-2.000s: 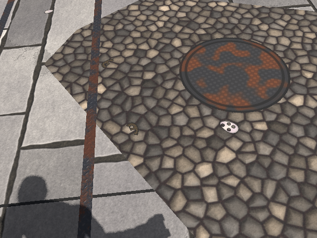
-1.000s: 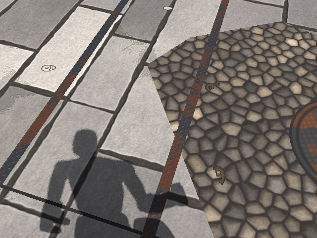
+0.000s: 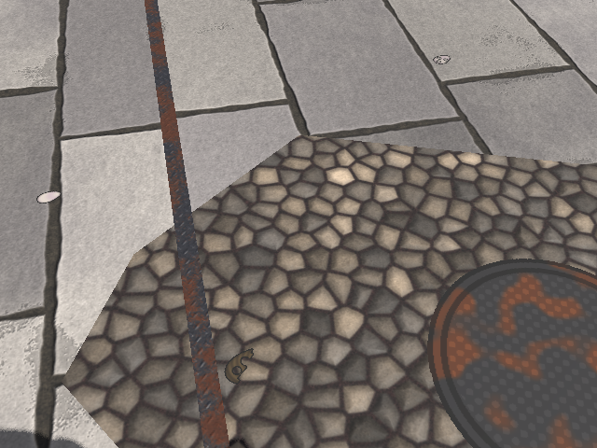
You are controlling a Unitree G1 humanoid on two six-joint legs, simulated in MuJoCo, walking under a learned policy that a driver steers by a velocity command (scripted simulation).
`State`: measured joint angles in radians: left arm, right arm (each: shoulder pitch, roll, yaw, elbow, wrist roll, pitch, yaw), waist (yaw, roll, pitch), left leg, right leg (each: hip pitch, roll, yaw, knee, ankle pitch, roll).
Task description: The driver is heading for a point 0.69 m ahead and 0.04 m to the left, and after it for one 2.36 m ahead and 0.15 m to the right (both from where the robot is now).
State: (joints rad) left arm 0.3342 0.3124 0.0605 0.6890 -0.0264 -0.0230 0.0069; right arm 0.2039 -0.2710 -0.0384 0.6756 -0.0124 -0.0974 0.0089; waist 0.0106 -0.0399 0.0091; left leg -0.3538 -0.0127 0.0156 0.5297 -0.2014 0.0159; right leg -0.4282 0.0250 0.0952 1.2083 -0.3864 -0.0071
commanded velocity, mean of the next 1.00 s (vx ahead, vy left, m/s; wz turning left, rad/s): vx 0.50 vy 0.00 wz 0.09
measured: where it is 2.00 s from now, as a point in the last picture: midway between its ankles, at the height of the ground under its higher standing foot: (297, 232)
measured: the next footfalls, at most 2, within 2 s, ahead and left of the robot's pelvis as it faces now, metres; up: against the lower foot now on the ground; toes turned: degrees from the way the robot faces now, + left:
right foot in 0.40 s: +0.36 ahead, -0.16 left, +0.00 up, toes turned -8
left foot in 0.92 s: +0.65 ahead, +0.10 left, +0.00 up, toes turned +11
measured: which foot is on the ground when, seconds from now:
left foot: down 0.00-0.40, up 0.42-0.90, down 0.92-1.00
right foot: up 0.00-0.38, down 0.40-0.94, up 0.96-1.00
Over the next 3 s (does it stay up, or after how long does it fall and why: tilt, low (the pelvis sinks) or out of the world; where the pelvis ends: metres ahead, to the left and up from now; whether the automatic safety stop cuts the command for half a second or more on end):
stays up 1.61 -0.10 -0.02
